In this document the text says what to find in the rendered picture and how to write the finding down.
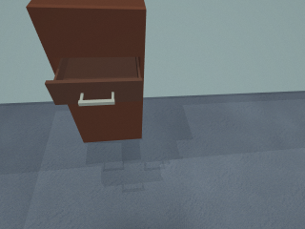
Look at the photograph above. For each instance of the handle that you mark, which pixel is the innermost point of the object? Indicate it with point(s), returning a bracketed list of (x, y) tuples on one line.
[(95, 102)]

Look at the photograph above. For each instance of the cabinet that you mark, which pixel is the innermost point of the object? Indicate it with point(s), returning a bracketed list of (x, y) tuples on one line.
[(89, 29)]

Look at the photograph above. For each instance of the drawer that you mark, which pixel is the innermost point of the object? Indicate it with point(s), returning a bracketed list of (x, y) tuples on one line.
[(97, 78)]

